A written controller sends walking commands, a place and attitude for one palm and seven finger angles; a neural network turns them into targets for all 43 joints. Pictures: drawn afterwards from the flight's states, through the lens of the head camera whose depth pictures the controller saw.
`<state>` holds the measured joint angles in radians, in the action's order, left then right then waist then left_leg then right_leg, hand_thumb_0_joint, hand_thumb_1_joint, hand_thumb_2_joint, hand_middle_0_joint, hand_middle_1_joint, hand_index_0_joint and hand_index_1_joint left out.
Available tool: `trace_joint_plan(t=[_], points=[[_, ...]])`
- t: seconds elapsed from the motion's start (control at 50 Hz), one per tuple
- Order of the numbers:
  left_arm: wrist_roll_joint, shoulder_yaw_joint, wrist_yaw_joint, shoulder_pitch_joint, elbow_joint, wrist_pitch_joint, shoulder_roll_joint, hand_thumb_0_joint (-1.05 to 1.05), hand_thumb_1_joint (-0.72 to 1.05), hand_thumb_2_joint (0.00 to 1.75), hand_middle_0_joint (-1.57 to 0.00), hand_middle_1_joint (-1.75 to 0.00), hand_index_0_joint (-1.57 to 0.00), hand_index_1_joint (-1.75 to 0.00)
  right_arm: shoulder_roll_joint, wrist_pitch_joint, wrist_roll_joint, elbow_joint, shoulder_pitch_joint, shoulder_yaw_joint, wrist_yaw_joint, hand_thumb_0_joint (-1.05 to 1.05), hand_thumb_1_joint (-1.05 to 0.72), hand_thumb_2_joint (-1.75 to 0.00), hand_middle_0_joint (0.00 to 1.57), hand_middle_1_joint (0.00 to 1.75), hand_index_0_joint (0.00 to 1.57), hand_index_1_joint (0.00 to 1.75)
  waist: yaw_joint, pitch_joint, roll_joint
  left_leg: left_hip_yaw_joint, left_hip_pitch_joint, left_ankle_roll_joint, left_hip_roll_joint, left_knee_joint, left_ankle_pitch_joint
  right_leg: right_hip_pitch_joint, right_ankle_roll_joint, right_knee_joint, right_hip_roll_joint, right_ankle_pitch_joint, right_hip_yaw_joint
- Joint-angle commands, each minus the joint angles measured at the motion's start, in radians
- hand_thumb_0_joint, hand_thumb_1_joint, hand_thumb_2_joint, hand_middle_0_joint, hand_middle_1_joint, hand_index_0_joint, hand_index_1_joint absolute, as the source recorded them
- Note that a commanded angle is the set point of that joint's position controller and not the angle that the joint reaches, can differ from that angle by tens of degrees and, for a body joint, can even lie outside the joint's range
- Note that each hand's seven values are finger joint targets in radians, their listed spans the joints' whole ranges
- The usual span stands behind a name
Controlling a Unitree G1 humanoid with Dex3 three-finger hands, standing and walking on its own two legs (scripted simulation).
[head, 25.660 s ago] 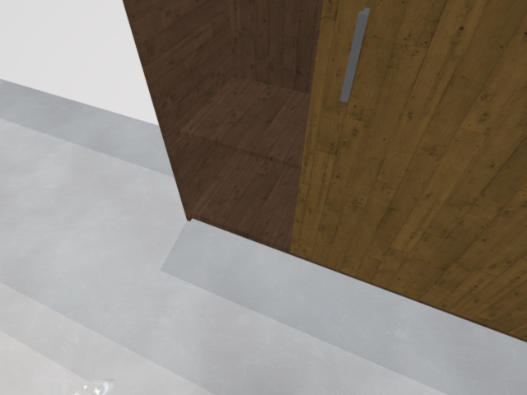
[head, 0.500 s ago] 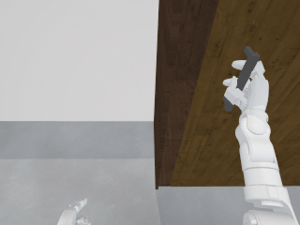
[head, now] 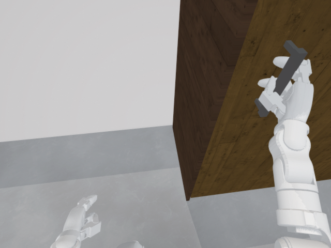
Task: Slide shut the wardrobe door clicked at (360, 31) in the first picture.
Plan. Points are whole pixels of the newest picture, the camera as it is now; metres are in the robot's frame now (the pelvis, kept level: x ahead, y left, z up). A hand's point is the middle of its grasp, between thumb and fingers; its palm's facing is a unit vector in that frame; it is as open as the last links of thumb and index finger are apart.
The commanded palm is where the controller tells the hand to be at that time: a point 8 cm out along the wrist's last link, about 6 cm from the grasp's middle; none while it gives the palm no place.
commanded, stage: step sideways, sliding the door along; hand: right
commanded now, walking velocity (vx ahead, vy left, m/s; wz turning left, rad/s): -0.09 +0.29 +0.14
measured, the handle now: (274, 82) +0.42 -0.25 +0.17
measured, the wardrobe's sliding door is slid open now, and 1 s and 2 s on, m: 0.00 0.00 0.00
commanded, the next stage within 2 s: stop walking and hold the door there in 0.10 s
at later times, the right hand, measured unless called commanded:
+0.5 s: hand (267, 94) +0.39 -0.23 +0.17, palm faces +0.57 +0.78 -0.27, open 6.3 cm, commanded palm +0.34 -0.24 +0.16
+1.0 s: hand (268, 94) +0.39 -0.23 +0.17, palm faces +0.56 +0.77 -0.30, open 6.1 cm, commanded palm +0.34 -0.25 +0.16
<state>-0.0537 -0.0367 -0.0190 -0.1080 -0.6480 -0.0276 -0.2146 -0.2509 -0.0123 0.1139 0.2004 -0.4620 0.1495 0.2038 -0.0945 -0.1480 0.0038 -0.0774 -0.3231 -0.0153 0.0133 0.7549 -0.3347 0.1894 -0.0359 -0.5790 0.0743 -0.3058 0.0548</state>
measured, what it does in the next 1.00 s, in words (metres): steps to the left: left foot, then right foot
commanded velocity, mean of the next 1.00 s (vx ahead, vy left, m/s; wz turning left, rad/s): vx -0.06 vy -0.03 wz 0.02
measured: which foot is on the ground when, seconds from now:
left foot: up 0.00-0.22, down 0.24-1.00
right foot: down 0.00-0.26, up 0.28-0.44, down 0.46-1.00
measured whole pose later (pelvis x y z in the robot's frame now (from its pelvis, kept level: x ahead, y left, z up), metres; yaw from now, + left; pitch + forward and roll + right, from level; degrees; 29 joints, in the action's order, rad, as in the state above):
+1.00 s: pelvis +0.05 +0.10 +0.01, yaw +8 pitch -1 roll +0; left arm -0.05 -0.01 -0.09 -0.27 -0.73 0.06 -0.28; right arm -0.50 -0.17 0.04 0.39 -0.09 0.52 0.16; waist -0.01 0.04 -0.03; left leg 0.00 -0.24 0.01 0.00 0.44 -0.18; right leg 0.22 0.03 -0.46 0.03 -0.22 0.13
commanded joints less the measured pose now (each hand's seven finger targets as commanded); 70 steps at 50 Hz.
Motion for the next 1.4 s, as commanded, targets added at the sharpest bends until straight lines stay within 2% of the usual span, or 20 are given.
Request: trace_joint_plan(t=[0.0, 0.08, 0.18, 0.2, 0.22, 0.24, 0.28, 0.32, 0.4, 0.44, 0.46, 0.48, 0.52, 0.62, 0.66, 0.72, 0.86, 1.1, 1.28, 1.38], points=[[0.008, -0.025, 0.025, 0.090, 0.179, 0.039, -0.092, 0.00, 0.90, 0.90, -0.20, -0.30, -0.20, -0.30, 0.111, -0.163, -0.026, -0.487, -0.416, -0.309, -0.144, 0.00, -0.90, -0.90, 0.45, 1.40, 0.45, 1.40, 0.116, 0.386, -0.170, 0.138, -0.265, 0.028, 0.043, 0.288, -0.141, -0.439, 0.254, 0.143, 0.416, 0.852, -0.289], [0.003, -0.039, 0.054, 0.048, 0.192, 0.049, -0.126, 0.00, 0.90, 0.90, -0.20, -0.30, -0.20, -0.30, 0.048, -0.162, -0.038, -0.528, -0.367, -0.249, -0.130, 0.00, -0.90, -0.90, 0.45, 1.40, 0.45, 1.40, 0.112, 0.386, -0.327, 0.055, -0.161, 0.014, 0.030, 0.054, -0.050, -0.454, 0.158, 0.087, 0.324, 0.867, -0.069], [-0.007, -0.043, 0.064, 0.046, 0.225, 0.078, -0.137, 0.00, 0.90, 0.90, -0.20, -0.30, -0.20, -0.30, -0.042, -0.179, -0.053, -0.586, -0.291, -0.169, -0.129, 0.00, -0.90, -0.90, 0.45, 1.40, 0.45, 1.40, 0.117, 0.364, -0.272, -0.061, 0.114, 0.022, -0.045, -0.252, 0.224, -0.362, 0.066, -0.073, 0.257, 0.887, 0.024], [-0.005, -0.068, 0.043, -0.018, 0.126, 0.063, -0.201, 0.00, 0.90, 0.90, -0.20, -0.30, -0.20, -0.30, -0.656, -0.171, -0.090, -0.192, -0.086, 0.451, -0.081, 0.00, -0.90, -0.90, 0.45, 1.40, 0.45, 1.40, 0.077, 0.384, -0.223, -0.051, 0.171, 0.025, -0.051, -0.284, 0.433, -0.281, 0.047, -0.158, 0.208, 0.815, 0.087], [-0.005, -0.058, 0.037, -0.035, 0.145, 0.048, -0.176, 0.00, 0.90, 0.90, -0.20, -0.30, -0.20, -0.30, -0.613, -0.150, -0.103, -0.186, -0.031, 0.362, -0.093, 0.00, -0.90, -0.90, 0.45, 1.40, 0.45, 1.40, 0.077, 0.405, -0.049, 0.085, 0.373, -0.026, 0.080, -0.283, 0.883, -0.060, 0.045, -0.370, 0.112, 0.604, 0.102], [-0.015, -0.055, 0.026, 0.028, 0.177, 0.069, -0.123, 0.00, 0.90, 0.90, -0.20, -0.30, -0.20, -0.30, -0.589, -0.138, -0.078, -0.228, -0.045, 0.382, -0.091, 0.00, -0.90, -0.90, 0.45, 1.40, 0.45, 1.40, 0.064, 0.444, 0.179, 0.291, 0.512, -0.130, 0.228, -0.243, 1.298, 0.172, 0.053, -0.570, -0.024, -0.105, 0.070], [-0.011, -0.021, 0.003, 0.047, 0.148, 0.109, -0.099, 0.00, 0.90, 0.90, -0.20, -0.30, -0.20, -0.30, -0.538, -0.148, -0.063, -0.308, -0.051, 0.357, -0.093, 0.00, -0.90, -0.90, 0.45, 1.40, 0.45, 1.40, 0.084, 0.427, 0.139, 0.384, 0.395, -0.162, 0.336, -0.285, 1.205, 0.237, 0.019, -0.664, -0.002, -0.338, -0.095], [-0.007, 0.001, -0.014, 0.074, 0.120, 0.113, -0.107, 0.00, 0.90, 0.90, -0.20, -0.30, -0.20, -0.30, -0.563, -0.155, -0.057, -0.287, -0.002, 0.437, -0.065, 0.00, -0.90, -0.90, 0.45, 1.40, 0.45, 1.40, 0.075, 0.398, 0.078, 0.354, 0.354, -0.160, 0.319, -0.269, 1.062, 0.191, 0.022, -0.382, 0.022, -0.304, -0.109], [-0.010, -0.001, -0.049, 0.060, 0.115, 0.109, -0.124, 0.00, 0.90, 0.90, -0.20, -0.30, -0.20, -0.30, -0.535, -0.158, -0.072, -0.265, 0.073, 0.442, -0.035, 0.00, -0.90, -0.90, 0.45, 1.40, 0.45, 1.40, 0.096, 0.480, 0.127, 0.234, 0.373, -0.082, 0.241, -0.223, 0.907, 0.004, 0.021, 0.092, -0.053, 0.040, 0.000], [-0.015, -0.020, -0.057, 0.063, 0.126, 0.099, -0.155, 0.00, 0.90, 0.90, -0.20, -0.30, -0.20, -0.30, -0.506, -0.159, -0.066, -0.288, 0.085, 0.404, -0.036, 0.00, -0.90, -0.90, 0.45, 1.40, 0.45, 1.40, 0.101, 0.445, -0.018, 0.183, 0.221, -0.034, 0.178, -0.192, 0.635, -0.127, 0.036, 0.163, 0.027, 0.286, -0.020], [-0.019, -0.029, -0.055, 0.075, 0.139, 0.104, -0.178, 0.00, 0.90, 0.90, -0.20, -0.30, -0.20, -0.30, -0.483, -0.166, -0.066, -0.320, 0.071, 0.376, -0.038, 0.00, -0.90, -0.90, 0.45, 1.40, 0.45, 1.40, 0.091, 0.414, -0.142, 0.150, 0.113, -0.006, 0.111, -0.182, 0.383, -0.140, 0.080, 0.156, 0.135, 0.421, -0.123], [-0.022, -0.019, -0.047, 0.050, 0.142, 0.107, -0.174, 0.00, 0.90, 0.90, -0.20, -0.30, -0.20, -0.30, -0.438, -0.168, -0.064, -0.301, 0.096, 0.332, -0.047, 0.00, -0.90, -0.90, 0.45, 1.40, 0.45, 1.40, 0.093, 0.381, -0.225, 0.103, 0.081, 0.006, 0.051, -0.143, 0.036, -0.081, 0.121, 0.215, 0.187, 0.348, -0.185], [0.004, -0.012, -0.056, 0.058, 0.140, 0.124, -0.160, 0.00, 0.90, 0.90, -0.20, -0.30, -0.20, -0.30, -0.500, -0.173, -0.089, -0.244, 0.102, 0.385, -0.040, 0.00, -0.90, -0.90, 0.45, 1.40, 0.45, 1.40, 0.095, 0.252, -0.354, 0.078, 0.016, 0.000, 0.009, 0.008, -0.172, 0.025, 0.165, 0.353, 0.207, 0.130, -0.217], [-0.001, -0.001, -0.063, 0.010, 0.128, 0.145, -0.184, 0.00, 0.90, 0.90, -0.20, -0.30, -0.20, -0.30, -0.491, -0.163, -0.090, -0.168, 0.145, 0.356, -0.040, 0.00, -0.90, -0.90, 0.45, 1.40, 0.45, 1.40, 0.086, 0.293, -0.132, 0.054, 0.126, 0.022, 0.024, -0.313, 0.099, -0.062, 0.108, 0.187, 0.115, 0.307, -0.087], [0.007, -0.003, -0.068, 0.018, 0.127, 0.143, -0.189, 0.00, 0.90, 0.90, -0.20, -0.30, -0.20, -0.30, -0.519, -0.161, -0.089, -0.128, 0.131, 0.368, -0.044, 0.00, -0.90, -0.90, 0.45, 1.40, 0.45, 1.40, 0.099, 0.277, -0.022, 0.220, 0.159, -0.013, 0.095, -0.407, 0.243, 0.019, 0.061, 0.138, 0.037, 0.115, -0.049], [0.005, -0.017, -0.067, -0.008, 0.105, 0.135, -0.197, 0.00, 0.90, 0.90, -0.20, -0.30, -0.20, -0.30, -0.542, -0.151, -0.084, -0.047, 0.122, 0.398, -0.046, 0.00, -0.90, -0.90, 0.45, 1.40, 0.45, 1.40, 0.102, 0.240, 0.033, 0.275, 0.031, -0.030, 0.123, -0.484, -0.041, 0.023, 0.047, 0.133, -0.002, -0.061, -0.037], [0.006, -0.008, -0.077, -0.024, 0.077, 0.146, -0.192, 0.00, 0.90, 0.90, -0.20, -0.30, -0.20, -0.30, -0.554, -0.176, -0.094, 0.034, 0.144, 0.413, -0.045, 0.00, -0.90, -0.90, 0.45, 1.40, 0.45, 1.40, 0.093, 0.284, -0.075, 0.196, 0.045, -0.005, 0.064, -0.414, 0.068, -0.022, 0.074, 0.227, 0.049, 0.013, -0.078], [0.004, -0.010, -0.084, -0.022, 0.073, 0.137, -0.192, 0.00, 0.90, 0.90, -0.20, -0.30, -0.20, -0.30, -0.529, -0.184, -0.093, 0.060, 0.175, 0.389, -0.050, 0.00, -0.90, -0.90, 0.45, 1.40, 0.45, 1.40, 0.090, 0.239, -0.049, 0.173, 0.035, 0.002, 0.049, -0.410, 0.125, -0.017, 0.071, 0.261, 0.056, 0.018, -0.062], [0.002, -0.030, -0.071, -0.016, 0.092, 0.097, -0.188, 0.00, 0.90, 0.90, -0.20, -0.30, -0.20, -0.30, -0.542, -0.194, -0.095, 0.058, 0.153, 0.394, -0.055, 0.00, -0.90, -0.90, 0.45, 1.40, 0.45, 1.40, 0.091, 0.300, 0.061, 0.294, 0.047, -0.039, 0.210, -0.432, 0.328, -0.003, 0.049, 0.050, -0.021, 0.139, -0.028], [-0.003, -0.025, -0.070, -0.002, 0.107, 0.075, -0.180, 0.00, 0.90, 0.90, -0.20, -0.30, -0.20, -0.30, -0.497, -0.195, -0.088, 0.001, 0.115, 0.342, -0.059, 0.00, -0.90, -0.90, 0.45, 1.40, 0.45, 1.40, 0.101, 0.321, 0.094, 0.239, 0.002, -0.025, 0.235, -0.361, 0.275, -0.053, 0.058, 0.098, -0.006, 0.160, -0.045]])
